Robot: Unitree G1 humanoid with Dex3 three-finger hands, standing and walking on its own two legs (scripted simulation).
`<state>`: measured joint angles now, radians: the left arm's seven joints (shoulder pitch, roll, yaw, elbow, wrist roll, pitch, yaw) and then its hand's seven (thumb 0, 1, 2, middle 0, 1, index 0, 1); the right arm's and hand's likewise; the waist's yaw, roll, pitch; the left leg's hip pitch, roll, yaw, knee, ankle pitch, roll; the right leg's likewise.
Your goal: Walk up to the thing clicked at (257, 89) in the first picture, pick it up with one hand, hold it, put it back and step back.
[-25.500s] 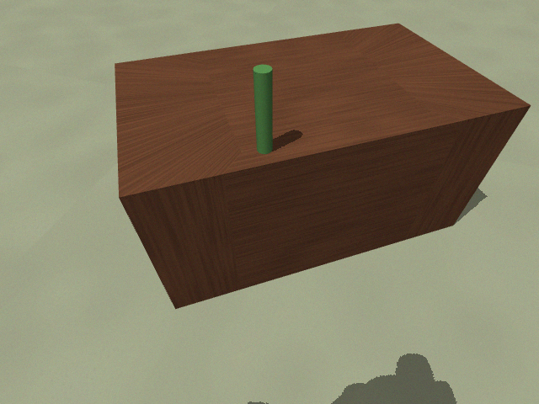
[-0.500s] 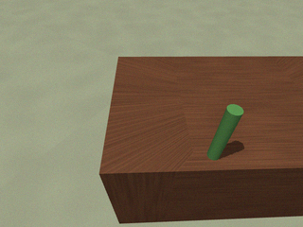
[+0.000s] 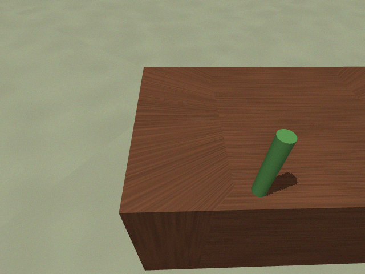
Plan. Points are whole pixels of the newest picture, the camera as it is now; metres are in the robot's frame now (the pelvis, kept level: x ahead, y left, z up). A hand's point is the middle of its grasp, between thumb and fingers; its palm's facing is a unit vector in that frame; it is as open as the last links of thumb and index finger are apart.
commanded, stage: home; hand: right
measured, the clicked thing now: (270, 167) +0.40 -0.22 -0.01
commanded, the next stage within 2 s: stand in 0.60 s
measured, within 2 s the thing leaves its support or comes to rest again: neither
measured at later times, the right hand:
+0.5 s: hand out of the picture +0.07 -0.26 -0.16, palm faces -0.04 +0.94 -0.35, open 17.3 cm
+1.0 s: hand out of the picture +0.07 -0.26 -0.16, palm faces -0.05 +0.94 -0.35, open 12.9 cm
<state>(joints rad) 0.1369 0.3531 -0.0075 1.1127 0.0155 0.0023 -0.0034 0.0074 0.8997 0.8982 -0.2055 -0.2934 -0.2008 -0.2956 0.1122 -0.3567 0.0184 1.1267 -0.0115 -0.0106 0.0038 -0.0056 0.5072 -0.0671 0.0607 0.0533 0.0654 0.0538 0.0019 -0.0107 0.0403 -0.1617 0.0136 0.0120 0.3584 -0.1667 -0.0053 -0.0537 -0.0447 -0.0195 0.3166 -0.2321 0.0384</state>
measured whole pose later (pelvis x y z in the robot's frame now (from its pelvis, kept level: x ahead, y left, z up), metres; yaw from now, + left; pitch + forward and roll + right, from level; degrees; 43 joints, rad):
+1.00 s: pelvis +0.00 -0.01 +0.00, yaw +1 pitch -2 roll +0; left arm 0.14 0.35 0.00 1.11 0.01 0.00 0.00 0.01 0.90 0.90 -0.21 -0.30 -0.20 -0.30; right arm 0.11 -0.35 0.01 1.13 -0.01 -0.01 0.00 0.00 -0.04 -0.59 0.18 0.25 0.19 0.25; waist 0.00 -0.01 0.04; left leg -0.15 0.01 0.00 0.34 -0.15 -0.01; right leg -0.05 -0.04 -0.03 0.32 -0.23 0.03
